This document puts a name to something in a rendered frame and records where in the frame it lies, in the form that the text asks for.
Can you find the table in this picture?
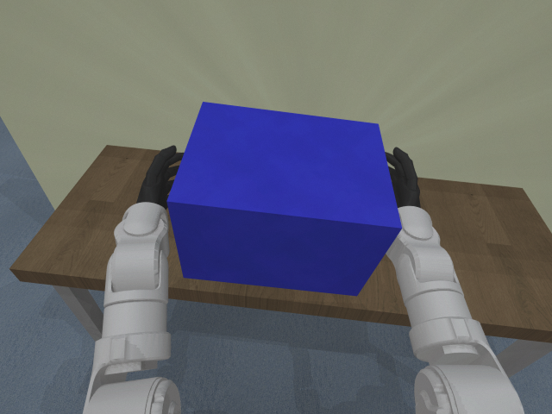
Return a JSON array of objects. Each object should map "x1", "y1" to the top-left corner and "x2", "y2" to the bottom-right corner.
[{"x1": 10, "y1": 145, "x2": 552, "y2": 378}]

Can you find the right robot forearm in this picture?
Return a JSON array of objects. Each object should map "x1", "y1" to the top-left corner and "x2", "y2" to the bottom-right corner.
[{"x1": 386, "y1": 206, "x2": 524, "y2": 414}]

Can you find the robot right upper arm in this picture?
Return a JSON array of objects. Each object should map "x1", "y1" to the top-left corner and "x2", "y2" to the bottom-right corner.
[{"x1": 414, "y1": 365, "x2": 523, "y2": 414}]

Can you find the robot right hand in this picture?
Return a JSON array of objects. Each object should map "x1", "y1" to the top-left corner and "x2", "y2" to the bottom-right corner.
[{"x1": 385, "y1": 147, "x2": 421, "y2": 208}]

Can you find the robot left upper arm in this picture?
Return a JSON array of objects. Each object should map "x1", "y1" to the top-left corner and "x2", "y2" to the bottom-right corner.
[{"x1": 85, "y1": 377, "x2": 181, "y2": 414}]

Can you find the carton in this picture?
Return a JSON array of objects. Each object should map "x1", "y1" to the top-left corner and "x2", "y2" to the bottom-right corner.
[{"x1": 166, "y1": 102, "x2": 402, "y2": 296}]

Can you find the left robot forearm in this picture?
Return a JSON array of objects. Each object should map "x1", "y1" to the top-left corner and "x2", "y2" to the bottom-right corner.
[{"x1": 83, "y1": 202, "x2": 171, "y2": 414}]

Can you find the robot left hand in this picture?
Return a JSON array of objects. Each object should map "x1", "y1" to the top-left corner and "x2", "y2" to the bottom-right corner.
[{"x1": 136, "y1": 145, "x2": 184, "y2": 210}]

